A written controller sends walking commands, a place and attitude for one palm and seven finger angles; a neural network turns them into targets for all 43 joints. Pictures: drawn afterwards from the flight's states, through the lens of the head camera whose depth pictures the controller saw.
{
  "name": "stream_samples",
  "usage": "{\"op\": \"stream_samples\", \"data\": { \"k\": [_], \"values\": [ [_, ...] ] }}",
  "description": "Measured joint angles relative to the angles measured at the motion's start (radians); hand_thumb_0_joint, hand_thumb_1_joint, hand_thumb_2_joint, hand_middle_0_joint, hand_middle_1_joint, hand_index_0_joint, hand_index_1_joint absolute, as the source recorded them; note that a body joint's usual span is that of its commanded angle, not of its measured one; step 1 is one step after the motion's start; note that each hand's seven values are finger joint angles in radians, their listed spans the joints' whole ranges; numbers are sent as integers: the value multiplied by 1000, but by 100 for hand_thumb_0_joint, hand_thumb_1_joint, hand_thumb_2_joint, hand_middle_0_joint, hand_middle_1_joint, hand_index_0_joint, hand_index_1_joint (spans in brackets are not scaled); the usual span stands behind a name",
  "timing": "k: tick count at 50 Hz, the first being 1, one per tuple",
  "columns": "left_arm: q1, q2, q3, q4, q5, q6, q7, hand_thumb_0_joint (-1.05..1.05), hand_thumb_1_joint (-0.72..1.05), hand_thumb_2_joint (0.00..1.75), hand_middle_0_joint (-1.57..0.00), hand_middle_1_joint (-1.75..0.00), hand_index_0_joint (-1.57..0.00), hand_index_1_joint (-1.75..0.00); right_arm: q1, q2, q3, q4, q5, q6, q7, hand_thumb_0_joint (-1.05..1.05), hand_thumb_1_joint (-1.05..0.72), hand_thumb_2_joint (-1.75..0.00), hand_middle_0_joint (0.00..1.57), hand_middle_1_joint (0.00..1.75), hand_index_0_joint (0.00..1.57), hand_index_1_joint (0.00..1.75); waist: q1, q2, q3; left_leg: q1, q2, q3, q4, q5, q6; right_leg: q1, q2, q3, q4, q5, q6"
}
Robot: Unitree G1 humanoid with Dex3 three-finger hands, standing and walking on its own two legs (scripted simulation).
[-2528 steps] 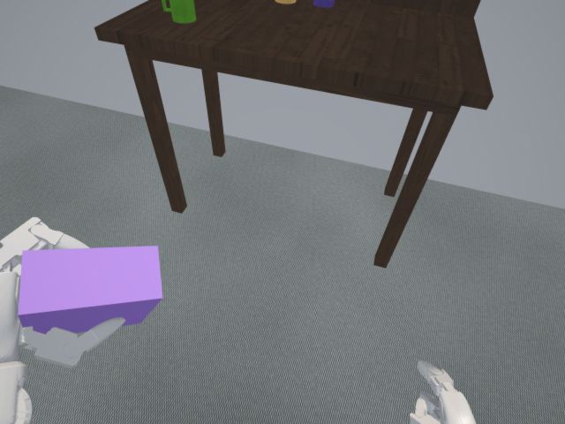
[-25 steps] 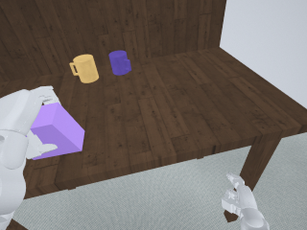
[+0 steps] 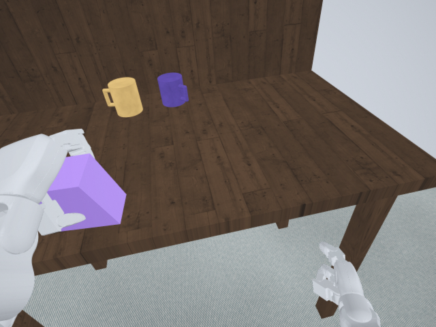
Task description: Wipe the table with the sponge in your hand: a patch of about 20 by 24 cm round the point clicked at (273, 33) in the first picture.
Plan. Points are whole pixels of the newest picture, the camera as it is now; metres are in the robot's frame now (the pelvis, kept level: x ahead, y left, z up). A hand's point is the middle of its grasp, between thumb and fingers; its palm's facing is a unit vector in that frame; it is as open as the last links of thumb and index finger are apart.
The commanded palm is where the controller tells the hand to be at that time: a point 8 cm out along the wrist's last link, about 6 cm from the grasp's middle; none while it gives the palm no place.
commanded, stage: bring the sponge back beside the body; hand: left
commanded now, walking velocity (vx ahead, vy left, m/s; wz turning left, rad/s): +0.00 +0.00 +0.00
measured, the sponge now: (76, 202) +0.20 +0.28 +0.18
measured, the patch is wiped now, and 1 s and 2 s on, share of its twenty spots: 1.00 1.00 1.00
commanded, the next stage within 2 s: step back with the hand held close in 0.10 s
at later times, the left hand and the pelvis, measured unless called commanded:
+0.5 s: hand (89, 179) +0.19 +0.22 +0.25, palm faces +0.39 -0.83 -0.40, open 9.9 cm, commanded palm +0.13 +0.29 +0.30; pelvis -0.01 +0.00 -0.01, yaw +3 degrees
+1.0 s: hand out of the picture +0.08 +0.22 +0.28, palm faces +0.56 -0.68 -0.46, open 9.9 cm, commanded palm +0.04 +0.29 +0.30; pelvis -0.09 -0.01 -0.02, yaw +6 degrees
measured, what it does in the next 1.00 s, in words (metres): steps on the spot: left foot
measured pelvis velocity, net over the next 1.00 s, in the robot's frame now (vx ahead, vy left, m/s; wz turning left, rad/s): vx -0.09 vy -0.01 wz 0.10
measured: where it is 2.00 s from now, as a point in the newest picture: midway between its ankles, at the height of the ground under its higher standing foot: outside the picture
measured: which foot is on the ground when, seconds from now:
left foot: down 0.00-0.28, up 0.30-0.40, down 0.42-1.00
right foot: down 0.00-1.00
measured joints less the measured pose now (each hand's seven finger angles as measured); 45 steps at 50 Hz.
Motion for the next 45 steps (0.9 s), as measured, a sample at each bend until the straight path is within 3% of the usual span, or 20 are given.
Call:
{"op": "stream_samples", "data": {
  "k": [6,12,14,15,16,18,21,22,23,26,29,31,33,35,38,42,43,45],
  "values": [
    [-65,54,-1,7,18,-16,25,-1,-53,107,-74,-134,-78,-135,-11,-4,-10,24,-2,3,1,2,-91,-90,20,30,19,30,16,1,4,11,2,1,9,-3,-2,11,2,1,8,-1,-1],
    [-165,32,44,123,27,4,30,-1,-53,107,-73,-134,-78,-136,-25,-3,-5,14,19,9,1,2,-91,-90,20,30,20,30,-2,10,-2,1,-3,-5,2,12,-2,1,-3,-5,5,8,1],
    [-198,-39,122,206,-268,-106,96,-2,-53,107,-73,-134,-78,-136,14,-1,-5,-46,20,-3,13,2,-91,-90,20,30,20,30,-30,8,-16,-56,-5,-35,52,-58,2,-18,-5,-36,-8,12,2],
    [-193,-71,151,235,-385,-174,131,-2,-53,107,-73,-134,-78,-136,36,6,2,-69,12,-16,23,2,-91,-90,20,30,20,30,-47,-4,-30,-96,-6,-44,95,-104,5,-41,-5,-49,-10,17,-1],
    [-169,-98,173,235,-473,-227,161,-2,-53,107,-73,-134,-78,-136,54,18,8,-86,4,-24,33,2,-91,-90,20,30,20,30,-65,-23,-39,-129,-6,-47,156,-132,6,-67,-5,-56,-5,19,-5],
    [-70,-148,208,155,-586,-312,210,-2,-53,107,-73,-135,-78,-137,89,45,23,-100,-11,-28,49,1,-91,-90,20,30,20,30,-109,-75,-51,-158,-3,-33,259,-139,8,-115,-6,-54,12,18,-9],
    [110,-205,233,-52,-679,-427,261,-2,-53,107,-73,-135,-78,-137,148,48,29,-103,-41,-37,57,1,-90,-90,21,30,20,30,-192,-112,-70,-111,29,-41,156,-164,10,-195,8,-71,57,-1,-6],
    [148,-209,243,-116,-694,-464,272,-2,-53,106,-74,-135,-78,-137,160,51,18,-87,-50,-41,56,1,-90,-90,21,30,20,30,-214,-130,-60,-124,24,-47,149,-207,5,-222,1,-77,80,-11,-3],
    [179,-198,263,-173,-703,-496,282,-2,-53,106,-74,-135,-79,-137,172,57,7,-67,-56,-40,56,1,-90,-90,21,30,20,30,-219,-157,-41,-134,14,-40,154,-207,3,-236,-8,-68,96,-10,0],
    [200,-132,369,-285,-702,-567,318,-2,-53,107,-74,-134,-79,-136,234,59,-30,-16,-69,-42,66,1,-91,-90,21,30,20,30,-210,-195,2,-145,0,-30,145,-155,1,-247,-18,-39,123,-45,4],
    [102,-75,472,-271,-692,-630,345,-2,-54,107,-75,-134,-79,-136,276,50,-59,60,-76,-49,80,1,-91,-90,20,30,20,30,-199,-164,18,-154,-2,-59,123,-144,-2,-217,-15,-28,80,-87,12],
    [9,-51,523,-204,-688,-662,354,-2,-54,107,-75,-134,-79,-136,281,44,-68,97,-69,-46,87,2,-91,-90,20,30,20,30,-196,-126,32,-158,6,-78,123,-133,-7,-189,-9,-48,13,12,15],
    [-69,-41,553,-116,-691,-680,357,-2,-54,107,-74,-134,-79,-136,264,40,-75,119,-54,-42,91,2,-91,-90,20,30,20,30,-210,-89,46,-185,14,-93,167,-112,-18,-170,-1,-70,-22,38,15],
    [-100,-38,565,-35,-703,-679,356,-2,-53,107,-74,-135,-79,-137,238,43,-81,114,-33,-39,92,2,-91,-90,20,30,20,30,-230,-81,53,-235,18,-66,263,-115,-30,-174,-9,-74,-17,33,12],
    [-29,-61,565,16,-718,-654,345,-2,-53,107,-74,-135,-78,-137,198,53,-86,69,-16,-42,82,2,-91,-90,21,30,20,30,-258,-101,44,-271,40,-19,349,-209,-22,-209,-33,-52,22,27,16],
    [182,-144,512,-85,-729,-635,334,-2,-53,106,-73,-136,-78,-138,136,42,-88,-1,-26,-60,70,2,-91,-90,21,30,20,30,-287,-106,32,-217,97,-1,183,-124,-8,-281,-51,-35,100,16,32],
    [227,-156,494,-136,-730,-635,329,-2,-53,106,-74,-136,-78,-138,119,40,-93,-10,-32,-69,66,2,-91,-90,20,30,20,30,-286,-110,35,-214,104,-6,151,-105,-27,-304,-55,-35,127,10,37],
    [294,-160,471,-235,-727,-645,318,-2,-53,107,-74,-136,-79,-138,91,53,-102,-7,-42,-88,61,1,-91,-90,20,30,20,30,-253,-153,51,-232,91,11,168,-98,-64,-333,-67,-14,159,5,47]
  ]
}}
